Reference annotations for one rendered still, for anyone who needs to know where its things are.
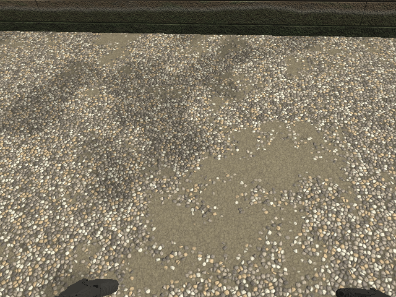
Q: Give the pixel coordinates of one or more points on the left robot hand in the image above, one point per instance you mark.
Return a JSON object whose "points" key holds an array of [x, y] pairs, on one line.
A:
{"points": [[91, 288]]}

